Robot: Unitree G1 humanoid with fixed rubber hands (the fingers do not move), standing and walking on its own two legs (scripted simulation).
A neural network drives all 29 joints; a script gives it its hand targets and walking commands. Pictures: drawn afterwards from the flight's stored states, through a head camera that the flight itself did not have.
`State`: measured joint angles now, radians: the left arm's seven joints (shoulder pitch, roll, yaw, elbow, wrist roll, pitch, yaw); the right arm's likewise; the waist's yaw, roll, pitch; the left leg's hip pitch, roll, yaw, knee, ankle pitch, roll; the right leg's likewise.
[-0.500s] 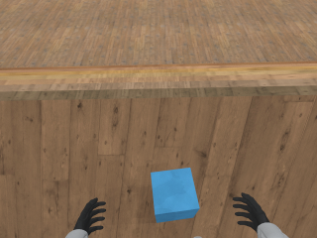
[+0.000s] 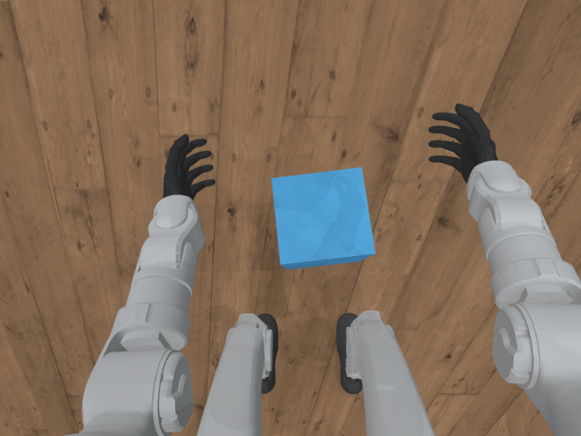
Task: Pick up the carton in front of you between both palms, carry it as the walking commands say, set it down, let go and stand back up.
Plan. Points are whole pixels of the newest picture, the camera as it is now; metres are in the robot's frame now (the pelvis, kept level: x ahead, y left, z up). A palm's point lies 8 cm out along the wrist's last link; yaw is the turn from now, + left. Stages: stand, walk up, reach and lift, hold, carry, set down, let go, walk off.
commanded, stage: reach and lift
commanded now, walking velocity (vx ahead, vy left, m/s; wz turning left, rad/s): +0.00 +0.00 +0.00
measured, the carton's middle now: (320, 224) +0.46 -0.03 -0.53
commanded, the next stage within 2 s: none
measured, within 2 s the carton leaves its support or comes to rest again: leaves its support in 1.82 s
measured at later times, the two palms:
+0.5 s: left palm (218, 211) +0.45 +0.17 -0.28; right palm (420, 192) +0.47 -0.22 -0.29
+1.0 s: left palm (232, 218) +0.46 +0.18 -0.44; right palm (392, 211) +0.47 -0.20 -0.46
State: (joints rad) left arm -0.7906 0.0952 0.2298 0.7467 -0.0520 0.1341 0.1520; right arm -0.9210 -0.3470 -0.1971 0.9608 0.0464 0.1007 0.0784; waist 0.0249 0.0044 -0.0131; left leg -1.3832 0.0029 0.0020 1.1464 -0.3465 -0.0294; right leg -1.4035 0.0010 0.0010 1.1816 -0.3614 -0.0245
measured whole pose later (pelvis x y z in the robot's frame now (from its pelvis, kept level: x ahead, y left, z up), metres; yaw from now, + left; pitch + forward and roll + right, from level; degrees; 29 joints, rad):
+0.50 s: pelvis +0.00 +0.00 -0.13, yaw +2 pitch +51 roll +4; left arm -0.92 0.12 0.26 0.83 -0.08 0.01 0.14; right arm -1.04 -0.34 -0.19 0.97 0.06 0.01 0.01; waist 0.01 0.01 -0.09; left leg -2.01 0.00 0.01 1.60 -0.47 -0.03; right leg -2.04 0.00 0.01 1.64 -0.48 -0.03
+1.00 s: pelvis -0.05 +0.01 -0.27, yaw +3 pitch +38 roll +3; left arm -1.33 0.26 0.07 1.13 -0.30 0.01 0.18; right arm -1.35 -0.47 0.00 1.21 0.25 -0.02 -0.03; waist 0.01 0.06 0.29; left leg -2.28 -0.03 0.02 2.10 -0.49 -0.03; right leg -2.29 -0.03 0.03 2.14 -0.52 -0.02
